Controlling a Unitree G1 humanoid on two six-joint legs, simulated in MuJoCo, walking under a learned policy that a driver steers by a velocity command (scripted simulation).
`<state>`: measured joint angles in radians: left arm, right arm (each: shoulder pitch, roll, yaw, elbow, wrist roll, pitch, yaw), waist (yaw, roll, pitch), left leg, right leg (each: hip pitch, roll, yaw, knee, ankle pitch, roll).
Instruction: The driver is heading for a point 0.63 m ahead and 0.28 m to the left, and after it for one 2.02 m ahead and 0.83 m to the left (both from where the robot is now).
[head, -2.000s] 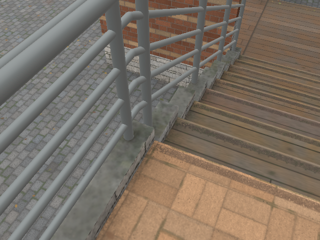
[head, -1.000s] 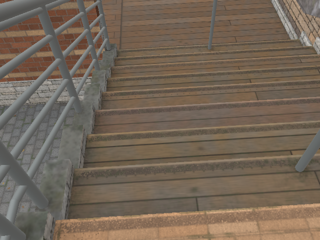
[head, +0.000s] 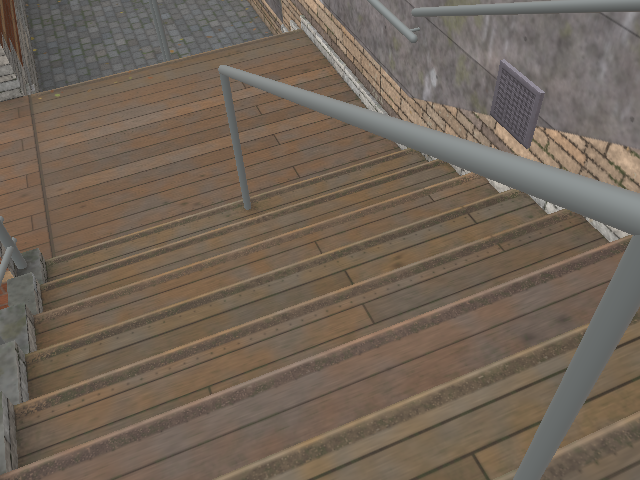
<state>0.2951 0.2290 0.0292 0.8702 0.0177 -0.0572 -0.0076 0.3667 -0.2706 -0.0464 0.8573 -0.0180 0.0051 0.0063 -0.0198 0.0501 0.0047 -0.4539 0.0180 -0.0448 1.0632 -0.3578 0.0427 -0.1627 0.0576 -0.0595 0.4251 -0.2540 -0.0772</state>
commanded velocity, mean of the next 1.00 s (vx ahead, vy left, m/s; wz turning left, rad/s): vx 0.50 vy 0.00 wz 0.50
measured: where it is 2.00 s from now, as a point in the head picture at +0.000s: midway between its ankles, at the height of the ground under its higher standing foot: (231, 430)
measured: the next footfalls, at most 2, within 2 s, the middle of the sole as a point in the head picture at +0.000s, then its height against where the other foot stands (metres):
left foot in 0.38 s outside the picture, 0.15 m lower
right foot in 0.94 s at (363, 474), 0.15 m lower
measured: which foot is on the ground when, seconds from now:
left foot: up 0.00-0.36, down 0.38-0.94, up 0.96-1.00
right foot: down 0.00-0.40, up 0.42-0.92, down 0.94-1.00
